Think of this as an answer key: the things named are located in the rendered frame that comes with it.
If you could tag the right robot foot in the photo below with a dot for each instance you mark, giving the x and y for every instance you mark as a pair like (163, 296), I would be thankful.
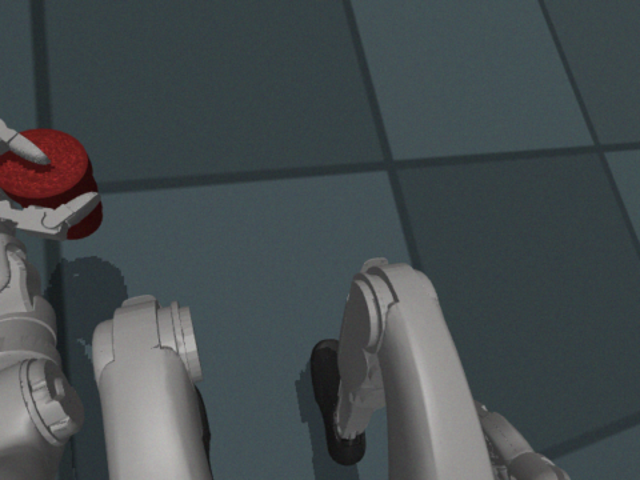
(326, 379)

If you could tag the right robot arm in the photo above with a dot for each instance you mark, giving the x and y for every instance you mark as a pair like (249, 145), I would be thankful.
(534, 466)

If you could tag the left robot arm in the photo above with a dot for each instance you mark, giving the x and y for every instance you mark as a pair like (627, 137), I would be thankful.
(39, 410)

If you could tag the right robot hand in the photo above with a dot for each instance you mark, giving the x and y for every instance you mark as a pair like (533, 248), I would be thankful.
(504, 442)

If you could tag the left robot hand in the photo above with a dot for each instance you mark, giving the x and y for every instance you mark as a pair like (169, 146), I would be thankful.
(39, 221)

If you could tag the left robot foot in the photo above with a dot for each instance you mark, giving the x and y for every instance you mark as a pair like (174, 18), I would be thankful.
(205, 426)

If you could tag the cup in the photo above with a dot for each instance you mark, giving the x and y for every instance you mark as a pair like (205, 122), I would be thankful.
(68, 176)

